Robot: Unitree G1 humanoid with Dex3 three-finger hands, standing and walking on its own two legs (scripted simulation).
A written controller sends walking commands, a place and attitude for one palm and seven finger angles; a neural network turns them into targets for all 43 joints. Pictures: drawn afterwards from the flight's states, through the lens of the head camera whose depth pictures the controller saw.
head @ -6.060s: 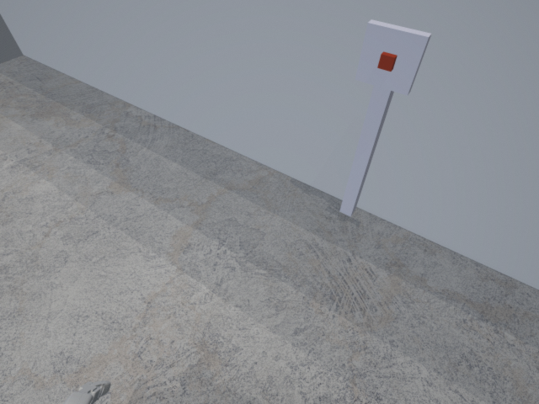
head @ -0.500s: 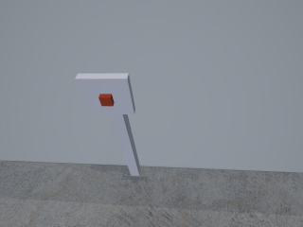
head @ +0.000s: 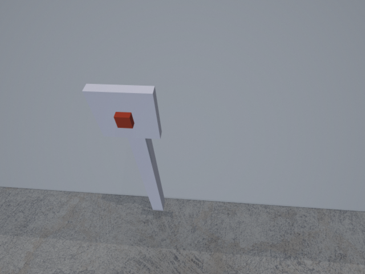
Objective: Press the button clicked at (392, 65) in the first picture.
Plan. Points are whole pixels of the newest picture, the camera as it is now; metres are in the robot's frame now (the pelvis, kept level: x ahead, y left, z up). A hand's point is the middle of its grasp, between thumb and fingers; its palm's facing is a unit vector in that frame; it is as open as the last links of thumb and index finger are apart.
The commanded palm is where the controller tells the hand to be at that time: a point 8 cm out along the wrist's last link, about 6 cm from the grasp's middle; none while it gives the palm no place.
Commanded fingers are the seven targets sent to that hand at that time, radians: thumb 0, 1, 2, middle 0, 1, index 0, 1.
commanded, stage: come to a stop and stand still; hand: left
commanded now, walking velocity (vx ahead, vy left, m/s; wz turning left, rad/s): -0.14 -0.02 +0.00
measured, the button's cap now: (124, 119) +0.49 +0.19 +0.03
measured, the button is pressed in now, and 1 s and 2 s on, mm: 0 0 0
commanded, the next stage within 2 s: look again from close up in 0.84 s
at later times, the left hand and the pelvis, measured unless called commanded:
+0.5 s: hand out of the picture +0.03 +0.18 -0.15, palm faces +0.02 -0.97 -0.25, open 7.3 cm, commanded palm none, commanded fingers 0.00 0.90 0.90 -0.20 -0.30 -0.20 -0.30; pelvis -0.01 +0.00 +0.02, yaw -1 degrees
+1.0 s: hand out of the picture -0.04 +0.16 -0.15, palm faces +0.01 -0.98 -0.19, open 7.4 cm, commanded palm none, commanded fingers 0.00 0.90 0.90 -0.20 -0.30 -0.20 -0.30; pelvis -0.03 -0.01 +0.02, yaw +1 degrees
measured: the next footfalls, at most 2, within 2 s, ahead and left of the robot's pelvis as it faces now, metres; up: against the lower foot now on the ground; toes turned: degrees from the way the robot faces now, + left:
none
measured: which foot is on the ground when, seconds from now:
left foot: down 0.00-1.00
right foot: down 0.00-1.00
